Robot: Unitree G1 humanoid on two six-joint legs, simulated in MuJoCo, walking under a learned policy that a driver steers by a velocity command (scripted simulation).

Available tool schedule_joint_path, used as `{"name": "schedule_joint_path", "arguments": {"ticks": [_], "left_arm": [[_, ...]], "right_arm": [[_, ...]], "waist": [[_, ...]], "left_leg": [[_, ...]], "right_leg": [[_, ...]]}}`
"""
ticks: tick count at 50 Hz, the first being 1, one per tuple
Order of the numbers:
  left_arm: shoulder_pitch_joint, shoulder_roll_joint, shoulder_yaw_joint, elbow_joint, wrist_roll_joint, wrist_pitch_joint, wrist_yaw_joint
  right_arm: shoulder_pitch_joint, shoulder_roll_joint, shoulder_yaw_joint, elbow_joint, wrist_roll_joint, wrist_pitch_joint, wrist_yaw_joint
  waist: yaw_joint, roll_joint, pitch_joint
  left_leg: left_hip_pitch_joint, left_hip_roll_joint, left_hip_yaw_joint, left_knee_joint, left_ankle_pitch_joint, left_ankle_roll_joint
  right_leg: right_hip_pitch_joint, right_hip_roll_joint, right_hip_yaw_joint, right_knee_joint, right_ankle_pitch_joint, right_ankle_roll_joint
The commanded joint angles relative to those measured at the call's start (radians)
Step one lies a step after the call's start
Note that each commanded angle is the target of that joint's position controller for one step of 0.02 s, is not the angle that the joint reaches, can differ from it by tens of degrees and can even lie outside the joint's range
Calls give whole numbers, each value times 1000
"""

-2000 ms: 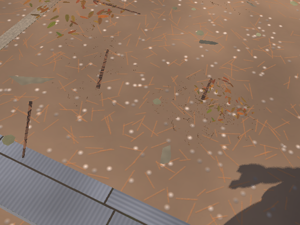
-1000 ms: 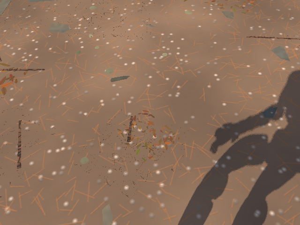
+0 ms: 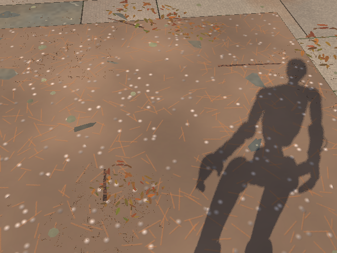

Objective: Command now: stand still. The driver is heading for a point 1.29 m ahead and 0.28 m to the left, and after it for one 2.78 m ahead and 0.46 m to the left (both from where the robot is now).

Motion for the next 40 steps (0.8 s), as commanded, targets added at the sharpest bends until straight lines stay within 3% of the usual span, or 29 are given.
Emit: {"name": "schedule_joint_path", "arguments": {"ticks": [1,15,29,30,31,33,40], "left_arm": [[21,103,19,-16,0,-10,4],[70,89,-1,113,-2,-1,6],[107,61,-20,191,-3,0,7],[118,56,-22,197,-2,1,7],[111,56,-22,199,-1,2,6],[112,50,-24,204,-1,1,6],[140,42,-28,230,-6,-7,10]], "right_arm": [[41,-97,-17,-12,0,-8,-5],[73,-79,9,116,1,-8,-10],[113,-53,31,198,2,-10,-13],[126,-51,31,205,0,-10,-12],[119,-52,31,207,-1,-9,-11],[117,-45,33,212,-1,-9,-12],[142,-36,41,230,2,-14,-14]], "waist": [[-4,0,3],[2,4,35],[3,6,54],[1,8,36],[2,10,71],[3,8,90],[2,3,56]], "left_leg": [[5,100,-83,-56,213,34],[-2,110,-90,-86,193,40],[-9,111,-91,-92,186,42],[-2,104,-94,-103,83,46],[-23,104,-99,-109,57,47],[-33,107,-101,-110,89,47],[7,111,-85,-78,232,42]], "right_leg": [[0,-108,90,-60,251,-46],[4,-107,79,-83,205,-42],[-10,-107,70,-85,176,-36],[-8,-98,68,-88,86,-40],[-28,-95,69,-88,68,-39],[-36,-99,70,-90,98,-39],[-1,-111,66,-76,216,-32]]}}
Velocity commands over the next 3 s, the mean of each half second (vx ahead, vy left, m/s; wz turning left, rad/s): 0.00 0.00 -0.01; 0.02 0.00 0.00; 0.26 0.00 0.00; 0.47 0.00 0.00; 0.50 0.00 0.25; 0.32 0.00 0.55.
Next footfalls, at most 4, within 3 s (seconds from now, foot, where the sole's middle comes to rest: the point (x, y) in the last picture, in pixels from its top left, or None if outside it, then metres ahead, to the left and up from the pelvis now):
1.38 right None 0.15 -0.13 -0.78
1.88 left None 0.51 0.00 -0.78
2.42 right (209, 185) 0.84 -0.16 -0.78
2.92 left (157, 158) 0.99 0.08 -0.78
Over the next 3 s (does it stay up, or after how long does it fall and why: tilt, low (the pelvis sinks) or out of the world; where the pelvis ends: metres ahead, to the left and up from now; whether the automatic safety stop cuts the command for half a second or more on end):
stays up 0.89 -0.02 -0.03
